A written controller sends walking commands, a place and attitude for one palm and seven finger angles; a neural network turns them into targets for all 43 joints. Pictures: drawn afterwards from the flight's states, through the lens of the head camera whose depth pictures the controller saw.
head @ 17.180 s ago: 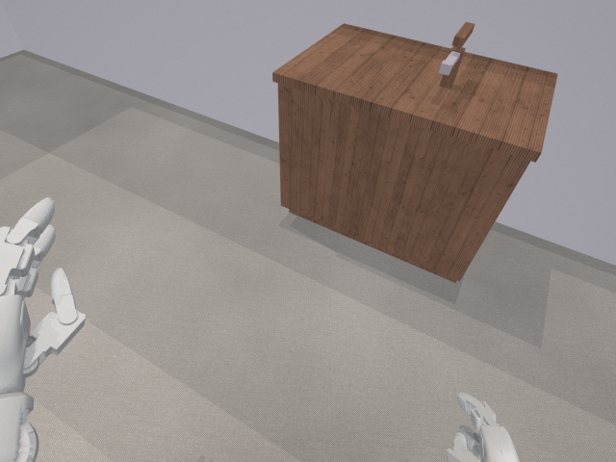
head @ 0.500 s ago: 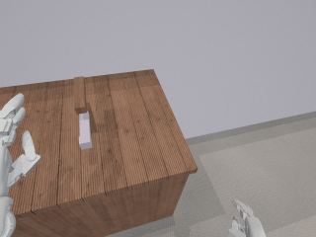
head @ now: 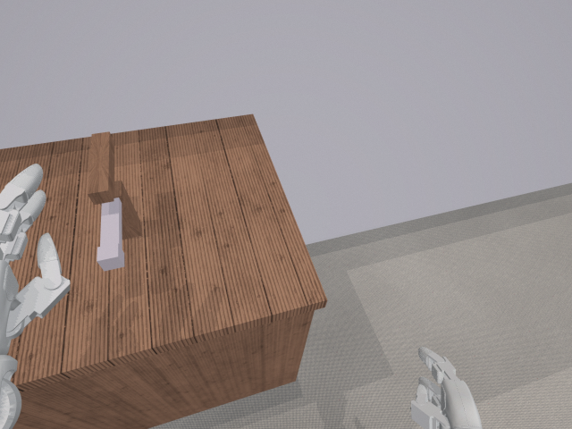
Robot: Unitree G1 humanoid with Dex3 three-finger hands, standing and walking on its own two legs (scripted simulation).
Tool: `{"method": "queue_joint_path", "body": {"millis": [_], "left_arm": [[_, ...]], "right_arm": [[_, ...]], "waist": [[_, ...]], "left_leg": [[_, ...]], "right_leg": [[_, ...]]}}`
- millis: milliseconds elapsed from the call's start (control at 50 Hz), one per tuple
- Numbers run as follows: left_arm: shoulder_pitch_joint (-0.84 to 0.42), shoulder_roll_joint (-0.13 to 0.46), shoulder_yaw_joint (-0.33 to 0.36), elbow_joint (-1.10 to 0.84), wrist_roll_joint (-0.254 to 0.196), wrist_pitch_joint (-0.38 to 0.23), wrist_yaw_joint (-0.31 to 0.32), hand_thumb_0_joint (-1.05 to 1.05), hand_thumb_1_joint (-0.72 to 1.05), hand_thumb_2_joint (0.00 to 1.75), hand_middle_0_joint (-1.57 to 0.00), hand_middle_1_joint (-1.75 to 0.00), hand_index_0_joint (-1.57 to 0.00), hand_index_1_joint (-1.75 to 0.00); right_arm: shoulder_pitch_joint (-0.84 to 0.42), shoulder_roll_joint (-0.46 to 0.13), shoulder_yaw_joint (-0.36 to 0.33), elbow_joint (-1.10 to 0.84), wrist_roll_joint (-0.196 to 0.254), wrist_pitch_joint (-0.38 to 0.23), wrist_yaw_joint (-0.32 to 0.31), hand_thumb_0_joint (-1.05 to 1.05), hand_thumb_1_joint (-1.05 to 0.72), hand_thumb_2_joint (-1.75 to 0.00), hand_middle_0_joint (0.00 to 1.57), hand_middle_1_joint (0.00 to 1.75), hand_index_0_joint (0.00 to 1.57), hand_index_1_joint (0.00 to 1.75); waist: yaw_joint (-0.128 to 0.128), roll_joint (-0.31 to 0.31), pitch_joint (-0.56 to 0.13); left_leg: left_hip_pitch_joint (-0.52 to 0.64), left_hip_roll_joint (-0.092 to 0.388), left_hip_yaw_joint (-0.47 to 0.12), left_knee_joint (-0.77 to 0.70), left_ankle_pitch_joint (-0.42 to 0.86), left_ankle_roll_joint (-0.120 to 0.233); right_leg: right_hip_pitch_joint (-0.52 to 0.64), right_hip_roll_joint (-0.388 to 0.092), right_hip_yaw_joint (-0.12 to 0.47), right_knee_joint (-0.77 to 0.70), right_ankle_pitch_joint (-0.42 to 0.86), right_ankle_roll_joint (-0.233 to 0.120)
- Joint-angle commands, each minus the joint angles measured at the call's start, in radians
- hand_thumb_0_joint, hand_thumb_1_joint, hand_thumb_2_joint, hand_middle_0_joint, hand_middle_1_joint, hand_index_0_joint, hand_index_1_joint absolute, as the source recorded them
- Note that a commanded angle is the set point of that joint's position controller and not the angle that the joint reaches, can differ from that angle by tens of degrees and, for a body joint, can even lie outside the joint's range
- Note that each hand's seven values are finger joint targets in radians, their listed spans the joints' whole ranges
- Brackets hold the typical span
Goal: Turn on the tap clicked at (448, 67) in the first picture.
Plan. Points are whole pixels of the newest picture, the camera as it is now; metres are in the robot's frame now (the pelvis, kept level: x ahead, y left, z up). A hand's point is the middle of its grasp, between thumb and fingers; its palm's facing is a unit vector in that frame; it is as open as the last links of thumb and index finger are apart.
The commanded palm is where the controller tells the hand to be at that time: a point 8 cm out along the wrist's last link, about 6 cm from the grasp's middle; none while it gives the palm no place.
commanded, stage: shuffle to correct the standing spot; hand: left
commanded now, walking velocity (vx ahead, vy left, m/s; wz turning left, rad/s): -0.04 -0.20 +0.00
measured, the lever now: (111, 257) +0.33 +0.28 +0.03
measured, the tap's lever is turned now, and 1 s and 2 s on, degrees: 0 0 0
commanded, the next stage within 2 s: none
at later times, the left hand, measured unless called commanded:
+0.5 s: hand (91, 287) +0.22 +0.22 +0.16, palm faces +0.32 -0.85 -0.41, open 7.4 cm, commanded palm +0.16 +0.26 +0.18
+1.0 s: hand (84, 295) +0.21 +0.22 +0.16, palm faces +0.34 -0.86 -0.39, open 7.4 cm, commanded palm +0.15 +0.26 +0.18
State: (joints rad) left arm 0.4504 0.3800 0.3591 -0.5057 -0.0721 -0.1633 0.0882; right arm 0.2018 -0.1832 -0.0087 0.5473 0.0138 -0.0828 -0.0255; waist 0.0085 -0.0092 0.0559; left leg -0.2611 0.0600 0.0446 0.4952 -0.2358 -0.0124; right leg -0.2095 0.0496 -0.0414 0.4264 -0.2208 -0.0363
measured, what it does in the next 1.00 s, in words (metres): stands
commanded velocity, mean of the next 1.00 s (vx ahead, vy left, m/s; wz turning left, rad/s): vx -0.05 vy -0.19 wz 0.00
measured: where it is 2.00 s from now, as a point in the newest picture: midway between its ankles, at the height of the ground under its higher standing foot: outside the picture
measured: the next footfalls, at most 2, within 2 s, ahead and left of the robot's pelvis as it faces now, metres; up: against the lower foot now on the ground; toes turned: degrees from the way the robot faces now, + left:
none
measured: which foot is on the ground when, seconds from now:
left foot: down 0.00-1.00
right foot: down 0.00-1.00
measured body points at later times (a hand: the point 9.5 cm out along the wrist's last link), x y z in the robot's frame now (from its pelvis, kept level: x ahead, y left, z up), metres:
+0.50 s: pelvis +0.00 -0.03 -0.01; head +0.03 -0.01 +0.44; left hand +0.20 +0.26 +0.18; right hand +0.17 -0.27 -0.09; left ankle +0.02 +0.12 -0.74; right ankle +0.00 -0.10 -0.74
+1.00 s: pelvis +0.00 -0.02 -0.01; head +0.02 -0.01 +0.44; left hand +0.19 +0.26 +0.18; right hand +0.17 -0.26 -0.09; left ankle +0.02 +0.12 -0.74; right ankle +0.00 -0.10 -0.74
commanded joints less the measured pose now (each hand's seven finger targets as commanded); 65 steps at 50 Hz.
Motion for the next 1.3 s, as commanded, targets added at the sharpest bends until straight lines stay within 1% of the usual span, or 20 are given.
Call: {"method": "queue_joint_path", "body": {"millis": [0, 20, 100, 160, 200, 260, 300, 360, 400, 480, 600, 640, 700, 760, 820, 880, 920, 1060, 1200, 1280], "left_arm": [[-0.038, 0.186, 0.141, -0.22, -0.016, -0.057, 0.019, 0.0, 0.9, 0.9, -0.2, -0.3, -0.2, -0.3], [-0.036, 0.164, 0.12, -0.211, -0.02, -0.056, 0.016, 0.0, 0.9, 0.9, -0.2, -0.3, -0.2, -0.3], [-0.028, 0.187, 0.139, -0.22, -0.027, -0.048, 0.021, 0.0, 0.9, 0.9, -0.2, -0.3, -0.2, -0.3], [-0.022, 0.181, 0.13, -0.22, -0.03, -0.046, 0.021, 0.0, 0.9, 0.9, -0.2, -0.3, -0.2, -0.3], [-0.031, 0.2, 0.147, -0.244, -0.031, -0.048, 0.026, 0.0, 0.9, 0.9, -0.2, -0.3, -0.2, -0.3], [-0.017, 0.199, 0.148, -0.24, -0.03, -0.052, 0.023, 0.0, 0.9, 0.9, -0.2, -0.3, -0.2, -0.3], [-0.006, 0.204, 0.151, -0.244, -0.029, -0.048, 0.022, 0.0, 0.9, 0.9, -0.2, -0.3, -0.2, -0.3], [-0.001, 0.197, 0.147, -0.231, -0.028, -0.051, 0.016, 0.0, 0.9, 0.9, -0.2, -0.3, -0.2, -0.3], [-0.004, 0.191, 0.139, -0.228, -0.028, -0.046, 0.015, 0.0, 0.9, 0.9, -0.2, -0.3, -0.2, -0.3], [-0.005, 0.194, 0.143, -0.237, -0.029, -0.05, 0.015, 0.0, 0.9, 0.9, -0.2, -0.3, -0.2, -0.3], [-0.026, 0.209, 0.148, -0.276, -0.027, -0.051, 0.017, 0.0, 0.9, 0.9, -0.2, -0.3, -0.2, -0.3], [-0.021, 0.198, 0.142, -0.255, -0.026, -0.05, 0.014, 0.0, 0.9, 0.9, -0.2, -0.3, -0.2, -0.3], [-0.01, 0.192, 0.136, -0.246, -0.025, -0.045, 0.013, 0.0, 0.9, 0.9, -0.2, -0.3, -0.2, -0.3], [-0.006, 0.187, 0.133, -0.219, -0.027, -0.041, 0.012, 0.0, 0.9, 0.9, -0.2, -0.3, -0.2, -0.3], [-0.021, 0.179, 0.123, -0.233, -0.031, -0.04, 0.016, 0.0, 0.9, 0.9, -0.2, -0.3, -0.2, -0.3], [-0.031, 0.188, 0.126, -0.255, -0.03, -0.042, 0.022, 0.0, 0.9, 0.9, -0.2, -0.3, -0.2, -0.3], [-0.037, 0.187, 0.125, -0.255, -0.029, -0.045, 0.025, 0.0, 0.9, 0.9, -0.2, -0.3, -0.2, -0.3], [-0.019, 0.19, 0.132, -0.248, -0.025, -0.047, 0.021, 0.0, 0.9, 0.9, -0.2, -0.3, -0.2, -0.3], [0.02, 0.2, 0.144, -0.247, -0.032, -0.039, 0.023, 0.0, 0.9, 0.9, -0.2, -0.3, -0.2, -0.3], [0.016, 0.202, 0.148, -0.25, -0.034, -0.04, 0.026, 0.0, 0.9, 0.9, -0.2, -0.3, -0.2, -0.3]], "right_arm": [[-0.073, -0.133, -0.059, -0.151, 0.008, -0.047, -0.014, 0.0, -0.9, -0.9, 0.2, 0.3, 0.2, 0.3], [-0.066, -0.134, -0.056, -0.147, 0.003, -0.043, -0.015, 0.0, -0.9, -0.9, 0.2, 0.3, 0.2, 0.3], [-0.068, -0.132, -0.061, -0.146, 0.012, -0.041, -0.021, 0.0, -0.9, -0.9, 0.2, 0.3, 0.2, 0.3], [-0.062, -0.134, -0.063, -0.147, 0.009, -0.038, -0.023, 0.0, -0.9, -0.9, 0.2, 0.3, 0.2, 0.3], [-0.072, -0.135, -0.062, -0.142, 0.011, -0.039, -0.026, 0.0, -0.9, -0.9, 0.2, 0.3, 0.2, 0.3], [-0.064, -0.139, -0.063, -0.143, 0.006, -0.036, -0.026, 0.0, -0.9, -0.9, 0.2, 0.3, 0.2, 0.3], [-0.072, -0.137, -0.063, -0.143, 0.009, -0.036, -0.027, 0.0, -0.9, -0.9, 0.2, 0.3, 0.2, 0.3], [-0.06, -0.138, -0.063, -0.145, 0.006, -0.035, -0.025, 0.0, -0.9, -0.9, 0.2, 0.3, 0.2, 0.3], [-0.064, -0.136, -0.061, -0.145, 0.01, -0.034, -0.024, 0.0, -0.9, -0.9, 0.2, 0.3, 0.2, 0.3], [-0.05, -0.136, -0.063, -0.144, 0.006, -0.035, -0.022, 0.0, -0.9, -0.9, 0.2, 0.3, 0.2, 0.3], [-0.067, -0.134, -0.058, -0.144, 0.004, -0.039, -0.025, 0.0, -0.9, -0.9, 0.2, 0.3, 0.2, 0.3], [-0.059, -0.135, -0.057, -0.146, 0.002, -0.038, -0.024, 0.0, -0.9, -0.9, 0.2, 0.3, 0.2, 0.3], [-0.061, -0.133, -0.057, -0.147, 0.009, -0.037, -0.022, 0.0, -0.9, -0.9, 0.2, 0.3, 0.2, 0.3], [-0.055, -0.133, -0.058, -0.149, 0.008, -0.034, -0.02, 0.0, -0.9, -0.9, 0.2, 0.3, 0.2, 0.3], [-0.05, -0.13, -0.055, -0.141, 0.007, -0.033, -0.021, 0.0, -0.9, -0.9, 0.2, 0.3, 0.2, 0.3], [-0.057, -0.131, -0.056, -0.146, 0.008, -0.037, -0.021, 0.0, -0.9, -0.9, 0.2, 0.3, 0.2, 0.3], [-0.065, -0.128, -0.049, -0.139, 0.005, -0.036, -0.024, 0.0, -0.9, -0.9, 0.2, 0.3, 0.2, 0.3], [-0.057, -0.135, -0.058, -0.142, 0.007, -0.038, -0.021, 0.0, -0.9, -0.9, 0.2, 0.3, 0.2, 0.3], [-0.055, -0.131, -0.058, -0.143, 0.013, -0.034, -0.019, 0.0, -0.9, -0.9, 0.2, 0.3, 0.2, 0.3], [-0.052, -0.132, -0.06, -0.141, 0.009, -0.032, -0.021, 0.0, -0.9, -0.9, 0.2, 0.3, 0.2, 0.3]], "waist": [[-0.003, 0.057, -0.184], [-0.008, 0.039, -0.183], [-0.011, 0.015, -0.162], [-0.012, -0.017, -0.157], [-0.013, 0.02, -0.155], [-0.009, 0.025, -0.169], [-0.009, 0.046, -0.172], [-0.008, 0.05, -0.166], [-0.011, 0.049, -0.145], [-0.011, 0.022, -0.164], [-0.011, 0.103, -0.168], [-0.009, 0.105, -0.167], [-0.01, 0.114, -0.161], [-0.011, 0.058, -0.143], [-0.02, 0.015, -0.153], [-0.02, 0.033, -0.142], [-0.021, 0.072, -0.131], [-0.014, 0.106, -0.159], [-0.02, 0.058, -0.169], [-0.021, 0.039, -0.165]], "left_leg": [[0.094, 0.087, -0.07, -0.014, 0.173, 0.034], [0.08, 0.08, -0.067, -0.002, 0.147, 0.035], [0.075, 0.055, -0.057, 0.042, 0.07, 0.032], [0.062, 0.046, -0.052, 0.064, 0.034, 0.036], [0.075, 0.056, -0.062, 0.052, 0.074, 0.037], [0.057, 0.078, -0.074, 0.037, 0.128, 0.045], [0.072, 0.085, -0.077, 0.036, 0.175, 0.044], [0.044, 0.101, -0.088, 0.024, 0.163, 0.049], [0.038, 0.091, -0.089, 0.022, 0.122, 0.044], [0.037, 0.083, -0.081, 0.032, 0.072, 0.046], [0.059, 0.124, -0.12, -0.02, 0.163, 0.051], [0.035, 0.14, -0.129, -0.033, 0.18, 0.056], [0.035, 0.13, -0.122, -0.031, 0.157, 0.05], [0.008, 0.114, -0.106, -0.017, 0.049, 0.049], [0.032, 0.08, -0.086, 0.017, 0.007, 0.041], [0.04, 0.078, -0.094, 0.013, 0.006, 0.041], [0.027, 0.094, -0.113, -0.022, 0.017, 0.047], [0.02, 0.126, -0.131, -0.035, 0.124, 0.051], [0.044, 0.098, -0.106, 0.013, 0.122, 0.039], [0.039, 0.09, -0.098, 0.026, 0.084, 0.041]], "right_leg": [[0.008, -0.123, 0.111, -0.052, 0.22, 0.003], [0.006, -0.127, 0.113, -0.055, 0.206, 0.002], [-0.048, -0.159, 0.158, -0.076, 0.161, -0.021], [-0.063, -0.167, 0.172, -0.086, 0.116, -0.015], [-0.068, -0.168, 0.162, -0.071, 0.145, -0.025], [-0.025, -0.147, 0.134, -0.045, 0.186, 0.005], [-0.022, -0.147, 0.127, -0.031, 0.228, 0.003], [-0.004, -0.132, 0.116, -0.027, 0.207, 0.024], [-0.024, -0.136, 0.125, -0.038, 0.174, 0.007], [-0.021, -0.143, 0.14, -0.051, 0.147, 0.009], [-0.014, -0.12, 0.106, -0.014, 0.17, 0.008], [0.016, -0.106, 0.086, -0.007, 0.164, 0.022], [0.016, -0.111, 0.092, -0.018, 0.16, 0.01], [0.001, -0.122, 0.114, -0.048, 0.108, 0.012], [-0.035, -0.149, 0.141, -0.071, 0.086, -0.016], [-0.055, -0.156, 0.153, -0.075, 0.066, -0.021], [-0.049, -0.138, 0.125, -0.061, 0.056, -0.013], [0.018, -0.116, 0.098, -0.03, 0.137, 0.007], [0.003, -0.148, 0.121, -0.045, 0.176, -0.019], [-0.014, -0.157, 0.139, -0.056, 0.154, -0.017]]}}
